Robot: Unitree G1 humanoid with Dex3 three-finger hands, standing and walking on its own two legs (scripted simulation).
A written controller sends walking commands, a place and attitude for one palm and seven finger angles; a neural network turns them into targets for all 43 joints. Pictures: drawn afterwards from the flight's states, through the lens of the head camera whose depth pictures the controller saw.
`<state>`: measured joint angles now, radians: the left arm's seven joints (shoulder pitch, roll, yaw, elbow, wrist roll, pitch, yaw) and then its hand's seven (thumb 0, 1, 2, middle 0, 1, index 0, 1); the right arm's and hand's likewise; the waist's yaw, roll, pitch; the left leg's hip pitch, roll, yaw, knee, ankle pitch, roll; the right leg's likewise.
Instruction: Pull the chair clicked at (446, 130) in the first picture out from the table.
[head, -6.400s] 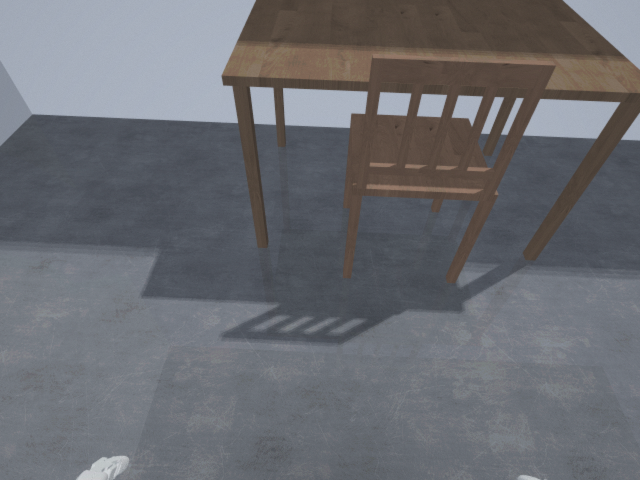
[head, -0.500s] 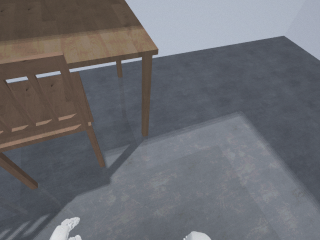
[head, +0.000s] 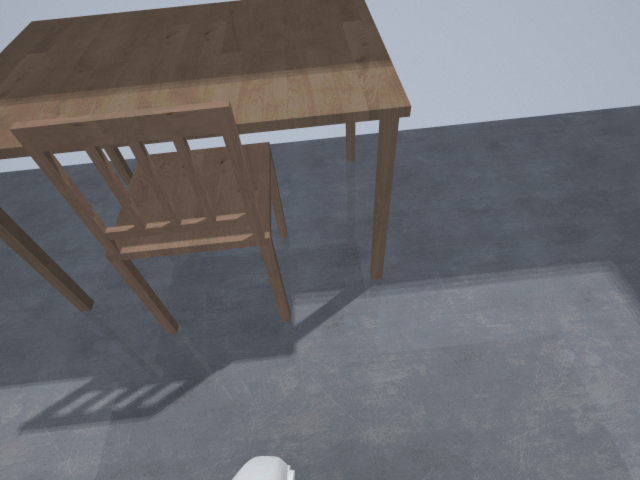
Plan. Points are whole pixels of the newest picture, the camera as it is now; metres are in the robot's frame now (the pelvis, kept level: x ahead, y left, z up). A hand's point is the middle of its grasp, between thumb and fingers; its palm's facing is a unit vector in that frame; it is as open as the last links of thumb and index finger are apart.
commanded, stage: take the last steps up to it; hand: left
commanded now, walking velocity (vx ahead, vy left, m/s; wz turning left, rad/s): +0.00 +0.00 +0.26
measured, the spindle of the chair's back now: (157, 185) +0.71 +0.41 -0.10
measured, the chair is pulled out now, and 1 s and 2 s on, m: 0.00 0.00 0.00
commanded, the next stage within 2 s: come to a stop and stand still in 0.96 s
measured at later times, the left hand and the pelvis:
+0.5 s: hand out of the picture +0.02 +0.30 -0.18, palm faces +0.19 -0.97 -0.17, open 7.4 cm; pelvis +0.04 +0.11 +0.00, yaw +7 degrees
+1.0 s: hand (149, 398) +0.27 +0.31 -0.18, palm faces +0.20 -0.96 -0.18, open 7.3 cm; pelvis +0.21 +0.13 -0.02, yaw +7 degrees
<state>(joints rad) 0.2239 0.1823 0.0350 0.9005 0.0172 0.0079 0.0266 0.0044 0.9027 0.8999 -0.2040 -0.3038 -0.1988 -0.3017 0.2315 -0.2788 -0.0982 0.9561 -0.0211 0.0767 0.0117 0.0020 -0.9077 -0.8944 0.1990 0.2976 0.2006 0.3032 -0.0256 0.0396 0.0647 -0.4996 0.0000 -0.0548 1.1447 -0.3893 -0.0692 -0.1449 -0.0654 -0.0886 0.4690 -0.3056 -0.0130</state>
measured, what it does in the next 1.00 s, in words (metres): walks ahead: left foot, then right foot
